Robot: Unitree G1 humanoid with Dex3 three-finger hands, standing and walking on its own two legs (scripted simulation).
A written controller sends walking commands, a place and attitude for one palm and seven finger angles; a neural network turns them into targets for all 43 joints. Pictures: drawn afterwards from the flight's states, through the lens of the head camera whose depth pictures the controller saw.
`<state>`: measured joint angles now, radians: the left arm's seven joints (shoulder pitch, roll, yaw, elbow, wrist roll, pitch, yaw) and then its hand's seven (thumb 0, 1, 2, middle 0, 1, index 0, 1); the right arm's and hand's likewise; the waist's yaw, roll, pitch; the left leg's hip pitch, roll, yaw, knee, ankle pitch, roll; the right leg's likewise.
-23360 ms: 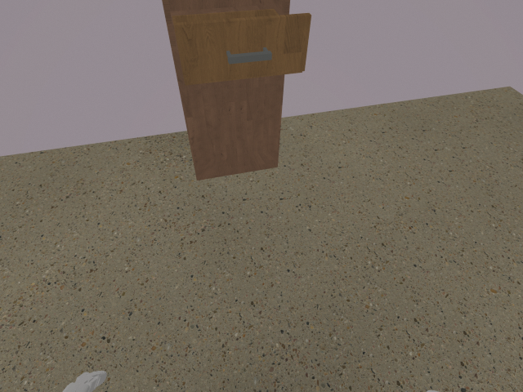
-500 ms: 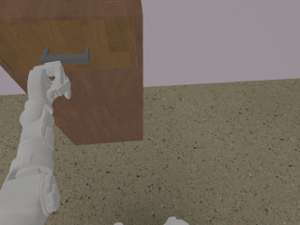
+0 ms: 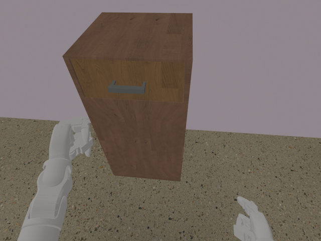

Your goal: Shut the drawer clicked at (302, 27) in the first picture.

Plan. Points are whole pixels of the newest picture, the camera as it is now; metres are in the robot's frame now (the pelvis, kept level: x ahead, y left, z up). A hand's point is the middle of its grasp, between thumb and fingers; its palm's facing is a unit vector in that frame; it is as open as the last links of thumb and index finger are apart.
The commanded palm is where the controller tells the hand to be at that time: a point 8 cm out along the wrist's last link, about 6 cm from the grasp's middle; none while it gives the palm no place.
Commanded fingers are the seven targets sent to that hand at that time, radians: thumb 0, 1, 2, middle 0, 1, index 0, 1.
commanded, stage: draw the hand back to the body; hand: left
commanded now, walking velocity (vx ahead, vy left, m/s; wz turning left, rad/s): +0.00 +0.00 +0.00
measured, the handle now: (127, 86) +0.62 +0.18 +0.04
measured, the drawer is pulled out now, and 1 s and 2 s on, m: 0.00 0.00 0.00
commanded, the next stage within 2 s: step back with the hand held close in 0.64 s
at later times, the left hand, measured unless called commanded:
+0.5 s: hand (27, 191) +0.16 +0.24 +0.17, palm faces +0.40 -0.83 -0.39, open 3.3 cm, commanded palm +0.12 +0.28 +0.18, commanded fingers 0.00 0.90 0.90 -1.40 -1.60 -1.40 -1.60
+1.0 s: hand (35, 182) +0.18 +0.24 +0.15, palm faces +0.34 -0.82 -0.45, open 3.2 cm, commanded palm +0.11 +0.28 +0.18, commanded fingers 0.00 0.90 0.90 -1.40 -1.60 -1.40 -1.60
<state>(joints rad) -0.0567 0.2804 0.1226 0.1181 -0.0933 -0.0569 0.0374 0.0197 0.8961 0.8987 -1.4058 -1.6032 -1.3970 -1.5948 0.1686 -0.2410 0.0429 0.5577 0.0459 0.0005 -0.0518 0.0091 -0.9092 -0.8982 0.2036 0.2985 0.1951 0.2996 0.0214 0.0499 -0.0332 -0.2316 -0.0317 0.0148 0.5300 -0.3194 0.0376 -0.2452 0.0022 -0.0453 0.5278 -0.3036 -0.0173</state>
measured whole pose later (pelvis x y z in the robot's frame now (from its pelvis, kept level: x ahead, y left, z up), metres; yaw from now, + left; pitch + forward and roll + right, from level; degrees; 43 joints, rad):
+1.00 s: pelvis -0.01 +0.00 +0.01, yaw +0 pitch +0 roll -1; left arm 0.57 0.34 0.33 -0.46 -0.06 -0.18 0.11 0.02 0.89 0.90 -1.41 -1.60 -1.40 -1.59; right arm 0.17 -0.24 -0.01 0.59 0.01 -0.02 -0.05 0.01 -0.91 -0.90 0.21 0.30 0.20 0.30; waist 0.00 0.06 0.03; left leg -0.20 -0.03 0.01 0.45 -0.26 0.04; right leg -0.19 0.01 -0.05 0.42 -0.23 -0.01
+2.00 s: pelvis -0.18 +0.01 -0.01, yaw -3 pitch +7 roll -2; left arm 0.58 0.47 0.40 -0.65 -0.06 -0.28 0.09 0.02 0.89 0.90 -1.41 -1.60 -1.40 -1.59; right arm 0.05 -0.18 0.01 0.58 -0.03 -0.12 -0.02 0.01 -0.90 -0.90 0.21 0.30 0.20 0.30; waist 0.02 0.00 0.10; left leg -0.56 0.03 0.06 0.39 0.05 0.05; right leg -0.12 0.06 0.02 0.40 -0.41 -0.01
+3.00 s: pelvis -0.35 +0.02 +0.00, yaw +1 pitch -2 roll +0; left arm 0.59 0.38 0.38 -0.55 -0.02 -0.20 0.15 0.02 0.89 0.90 -1.41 -1.60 -1.40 -1.59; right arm 0.25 -0.20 0.00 0.70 -0.01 -0.08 -0.06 0.01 -0.90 -0.90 0.21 0.30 0.20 0.30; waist 0.01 -0.02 -0.01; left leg -0.45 0.02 0.06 0.87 -0.35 0.01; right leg -0.19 -0.01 -0.10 0.53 -0.31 -0.04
